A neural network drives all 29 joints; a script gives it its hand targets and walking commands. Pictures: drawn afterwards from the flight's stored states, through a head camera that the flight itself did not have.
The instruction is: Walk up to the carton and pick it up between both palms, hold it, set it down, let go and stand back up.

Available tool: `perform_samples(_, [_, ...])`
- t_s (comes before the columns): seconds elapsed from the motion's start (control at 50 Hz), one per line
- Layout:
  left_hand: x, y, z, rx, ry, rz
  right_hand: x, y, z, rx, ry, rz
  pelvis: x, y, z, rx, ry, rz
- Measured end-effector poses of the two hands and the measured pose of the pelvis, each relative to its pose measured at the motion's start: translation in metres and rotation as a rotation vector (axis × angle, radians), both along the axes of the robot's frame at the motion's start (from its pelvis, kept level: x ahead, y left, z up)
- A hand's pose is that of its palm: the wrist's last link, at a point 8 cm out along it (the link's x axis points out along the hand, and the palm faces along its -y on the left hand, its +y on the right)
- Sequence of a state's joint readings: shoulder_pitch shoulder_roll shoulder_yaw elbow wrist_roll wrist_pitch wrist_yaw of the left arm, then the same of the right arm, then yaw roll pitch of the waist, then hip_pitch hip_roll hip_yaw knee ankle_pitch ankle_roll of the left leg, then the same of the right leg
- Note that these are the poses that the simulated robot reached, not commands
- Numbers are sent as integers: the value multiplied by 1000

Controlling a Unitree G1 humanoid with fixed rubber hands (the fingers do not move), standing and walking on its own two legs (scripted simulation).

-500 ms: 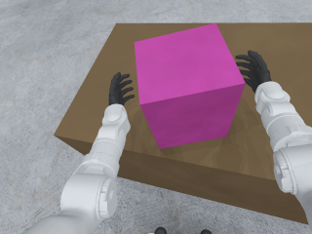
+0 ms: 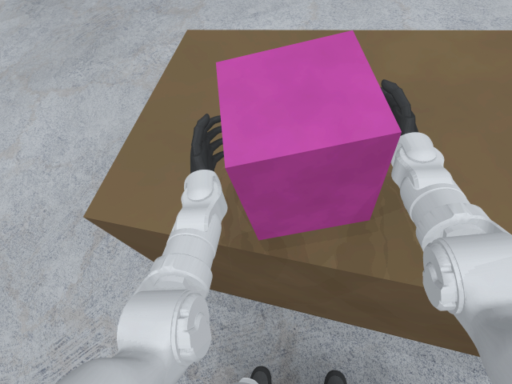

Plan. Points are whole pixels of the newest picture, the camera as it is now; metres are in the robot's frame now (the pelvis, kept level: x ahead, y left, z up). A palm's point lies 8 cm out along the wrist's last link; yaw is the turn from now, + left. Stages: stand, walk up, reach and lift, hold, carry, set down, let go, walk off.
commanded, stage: reach and lift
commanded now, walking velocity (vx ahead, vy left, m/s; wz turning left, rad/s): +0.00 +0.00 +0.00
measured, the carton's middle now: (299, 148) +0.49 +0.05 +0.02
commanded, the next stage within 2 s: none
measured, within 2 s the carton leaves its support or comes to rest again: neither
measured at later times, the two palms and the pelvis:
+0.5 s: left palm (204, 168) +0.41 +0.19 +0.06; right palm (399, 138) +0.49 -0.10 +0.05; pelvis +0.00 +0.01 +0.01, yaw +0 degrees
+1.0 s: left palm (206, 169) +0.41 +0.19 +0.05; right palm (399, 141) +0.49 -0.10 +0.05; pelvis +0.02 -0.01 +0.02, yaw +1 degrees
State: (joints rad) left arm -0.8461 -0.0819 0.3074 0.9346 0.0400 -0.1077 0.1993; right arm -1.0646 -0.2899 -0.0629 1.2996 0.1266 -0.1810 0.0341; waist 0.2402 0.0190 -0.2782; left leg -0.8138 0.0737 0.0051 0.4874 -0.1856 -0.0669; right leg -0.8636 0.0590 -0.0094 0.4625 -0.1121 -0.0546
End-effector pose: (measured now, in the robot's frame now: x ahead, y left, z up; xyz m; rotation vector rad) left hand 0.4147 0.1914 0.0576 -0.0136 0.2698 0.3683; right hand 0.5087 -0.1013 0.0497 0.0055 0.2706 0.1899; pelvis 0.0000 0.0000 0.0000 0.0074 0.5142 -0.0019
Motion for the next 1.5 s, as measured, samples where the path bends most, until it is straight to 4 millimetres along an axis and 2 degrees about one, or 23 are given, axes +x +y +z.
perform_samples(0.3, [-3,-2,2,2,10,13,-12,0,3,-20,16,-36,-6,7,5,-3,-27,-11])
perform_samples(0.54, [-4,-2,1,-13,15,34,-16,2,3,-32,-1,-42,6,8,12,-1,-80,-4])
perform_samples(0.78, [-3,-2,-1,-1,-5,32,-17,1,1,-48,-52,-34,21,0,16,3,-132,7])
perform_samples(1.02, [-3,-2,-3,0,-24,33,-18,2,0,-52,-68,-41,18,-6,16,8,-128,14])
perform_samples(1.5, [-3,-2,-5,-14,-31,36,-19,2,-1,-42,-70,-46,21,1,16,3,-119,7])
